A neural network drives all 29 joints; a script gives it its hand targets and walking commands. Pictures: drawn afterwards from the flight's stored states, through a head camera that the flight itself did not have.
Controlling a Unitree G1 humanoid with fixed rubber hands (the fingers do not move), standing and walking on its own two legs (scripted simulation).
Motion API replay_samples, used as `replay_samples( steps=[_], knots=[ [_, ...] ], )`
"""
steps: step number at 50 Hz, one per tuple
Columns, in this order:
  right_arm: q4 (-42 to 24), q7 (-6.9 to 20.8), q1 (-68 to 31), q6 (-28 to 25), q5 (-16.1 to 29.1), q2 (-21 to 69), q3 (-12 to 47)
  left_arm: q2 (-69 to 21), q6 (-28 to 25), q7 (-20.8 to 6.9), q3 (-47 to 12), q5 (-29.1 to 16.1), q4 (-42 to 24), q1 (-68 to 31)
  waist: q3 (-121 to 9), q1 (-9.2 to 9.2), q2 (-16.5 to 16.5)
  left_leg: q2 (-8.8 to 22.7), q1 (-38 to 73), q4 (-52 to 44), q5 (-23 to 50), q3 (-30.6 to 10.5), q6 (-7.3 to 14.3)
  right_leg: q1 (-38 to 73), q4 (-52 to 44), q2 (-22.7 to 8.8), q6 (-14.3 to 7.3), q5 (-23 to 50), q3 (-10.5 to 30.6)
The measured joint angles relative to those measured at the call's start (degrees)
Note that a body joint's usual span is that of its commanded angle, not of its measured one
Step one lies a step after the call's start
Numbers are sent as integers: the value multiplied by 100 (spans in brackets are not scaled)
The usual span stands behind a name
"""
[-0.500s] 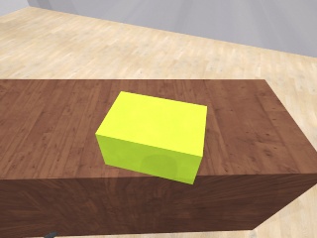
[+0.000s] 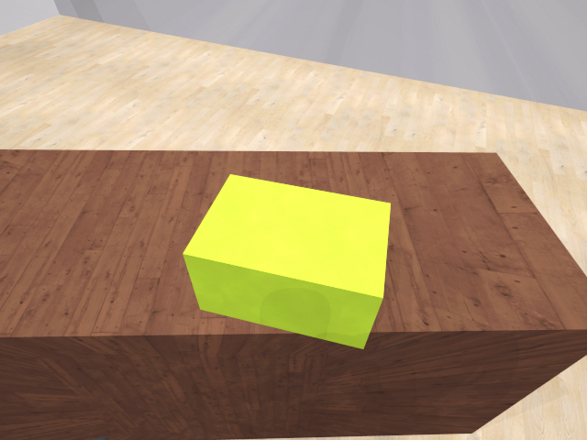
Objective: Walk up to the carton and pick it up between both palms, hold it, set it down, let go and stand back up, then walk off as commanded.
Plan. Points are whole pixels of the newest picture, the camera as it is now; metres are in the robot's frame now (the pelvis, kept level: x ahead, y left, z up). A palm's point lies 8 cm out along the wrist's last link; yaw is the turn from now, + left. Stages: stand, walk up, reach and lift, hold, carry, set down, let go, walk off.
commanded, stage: walk up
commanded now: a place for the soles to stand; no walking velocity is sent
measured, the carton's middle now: (293, 257) +0.42 +0.02 -0.01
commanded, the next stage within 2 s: reach and lift in 0.16 s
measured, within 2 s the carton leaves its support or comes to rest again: neither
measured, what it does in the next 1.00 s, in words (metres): stands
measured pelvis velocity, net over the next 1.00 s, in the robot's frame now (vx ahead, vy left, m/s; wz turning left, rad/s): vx -0.02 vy -0.01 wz -0.07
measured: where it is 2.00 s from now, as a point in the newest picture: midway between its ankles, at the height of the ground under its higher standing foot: outside the picture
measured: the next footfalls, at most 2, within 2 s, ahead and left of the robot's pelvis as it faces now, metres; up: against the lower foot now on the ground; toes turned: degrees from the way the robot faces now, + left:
none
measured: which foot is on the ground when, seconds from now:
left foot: down 0.00-1.00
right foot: down 0.00-1.00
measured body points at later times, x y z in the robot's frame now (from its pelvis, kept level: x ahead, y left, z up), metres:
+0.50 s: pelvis -0.02 -0.02 -0.01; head -0.01 +0.00 +0.44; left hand +0.18 +0.26 -0.10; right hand +0.13 -0.31 -0.08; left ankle +0.02 +0.10 -0.74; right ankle -0.04 -0.14 -0.74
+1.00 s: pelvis -0.02 -0.01 +0.00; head -0.02 +0.01 +0.45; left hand +0.17 +0.28 -0.05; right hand +0.13 -0.25 -0.05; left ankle +0.02 +0.10 -0.74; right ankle -0.04 -0.14 -0.74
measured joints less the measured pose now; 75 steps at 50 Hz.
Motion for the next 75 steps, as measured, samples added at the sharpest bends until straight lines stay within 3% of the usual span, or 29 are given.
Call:
replay_samples(
  steps=[8,11,13,15,19,23,35,47,61,75],
  knots=[
    [-22,-9,75,17,11,-11,-20,5,28,1,8,2,14,94,-49,-5,18,17,2,61,-56,-26,-11,47,-22,18,-8,-15,-18],
    [-92,175,-126,-373,-303,108,-349,41,1155,50,113,-135,-959,0,59,53,-25,72,-378,501,-205,16,-39,-414,557,46,-88,-227,3],
    [-315,289,-332,-468,-293,173,-412,41,1923,16,202,-59,-1720,-188,260,43,-59,118,-619,901,-355,1,-54,-652,966,73,-37,-391,-18],
    [-548,317,-512,-464,-164,221,-424,-21,2454,-65,334,18,-2419,-361,474,0,-60,185,-738,1207,-470,-45,-87,-733,1213,134,-134,-487,-70],
    [-1286,197,-445,-424,167,299,-281,-289,2867,-242,702,306,-3439,-456,789,-36,-118,297,-534,1297,-508,-47,-141,-524,1219,234,-141,-360,-73],
    [-2034,74,47,-221,194,396,-141,-361,2928,-271,918,434,-3739,-298,811,10,-304,304,-147,925,-356,44,-204,-255,1040,226,-200,-352,-36],
    [-3532,-218,1331,235,118,860,-187,41,2505,-287,1021,39,-3768,372,619,201,-461,309,176,142,82,163,-268,-144,597,251,-273,-78,60],
    [-4392,-414,1429,426,184,1220,-137,141,2017,-441,799,-455,-4317,629,486,247,-288,230,262,-59,141,282,-147,-59,318,168,-147,68,164],
    [-5546,-461,1975,455,635,1198,-117,20,1307,-498,628,-970,-5086,1277,372,260,-121,128,396,-208,96,370,-8,165,-85,59,7,193,242],
    [-6417,-824,2217,579,1016,1330,-13,376,654,-758,498,-1578,-5674,1596,312,392,-37,75,628,-269,61,238,10,546,-362,21,30,234,126]
  ],
)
